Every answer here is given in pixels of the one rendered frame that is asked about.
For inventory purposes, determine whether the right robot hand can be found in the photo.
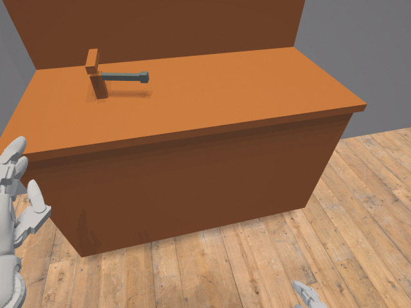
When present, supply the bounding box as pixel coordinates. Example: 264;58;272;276
293;280;328;308

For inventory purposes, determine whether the counter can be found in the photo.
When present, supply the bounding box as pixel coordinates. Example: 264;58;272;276
0;0;367;257

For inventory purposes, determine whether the left robot hand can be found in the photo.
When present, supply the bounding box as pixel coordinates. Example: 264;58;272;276
0;136;51;256

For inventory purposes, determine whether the robot left forearm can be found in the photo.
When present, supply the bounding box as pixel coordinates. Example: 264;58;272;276
0;255;26;308

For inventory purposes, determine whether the tap lever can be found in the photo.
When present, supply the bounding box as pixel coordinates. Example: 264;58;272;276
101;71;149;83

